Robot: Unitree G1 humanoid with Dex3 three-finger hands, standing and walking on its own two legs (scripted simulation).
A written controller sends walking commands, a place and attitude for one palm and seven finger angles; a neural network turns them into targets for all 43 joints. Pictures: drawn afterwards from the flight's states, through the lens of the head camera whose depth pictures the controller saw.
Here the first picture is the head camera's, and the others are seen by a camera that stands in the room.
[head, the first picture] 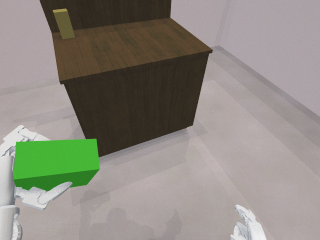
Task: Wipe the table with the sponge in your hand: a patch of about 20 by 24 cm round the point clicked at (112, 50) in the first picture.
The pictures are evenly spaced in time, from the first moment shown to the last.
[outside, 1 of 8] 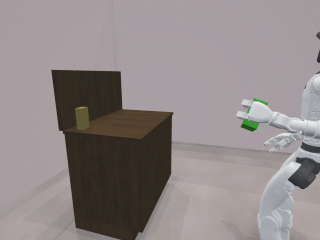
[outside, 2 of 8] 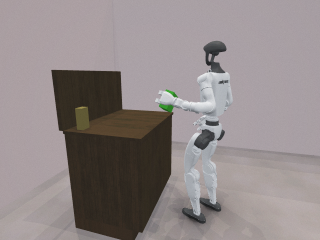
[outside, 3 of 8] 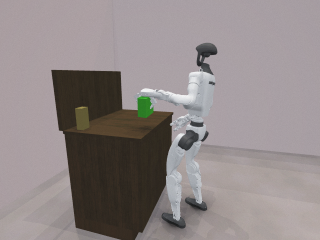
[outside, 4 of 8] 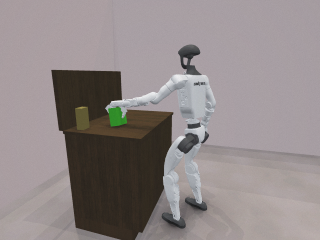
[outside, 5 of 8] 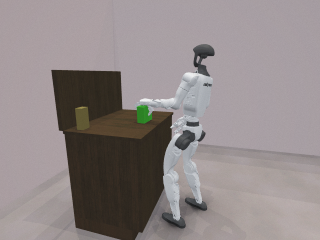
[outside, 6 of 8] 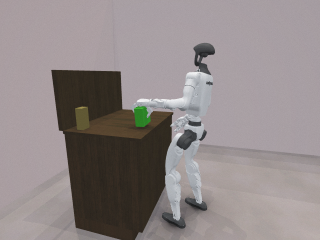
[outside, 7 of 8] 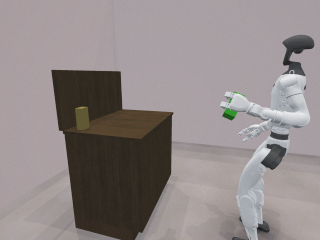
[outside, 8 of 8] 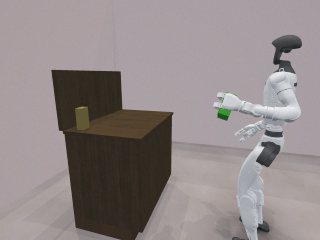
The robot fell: no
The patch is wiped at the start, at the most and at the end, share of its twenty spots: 0.00 1.00 1.00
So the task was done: yes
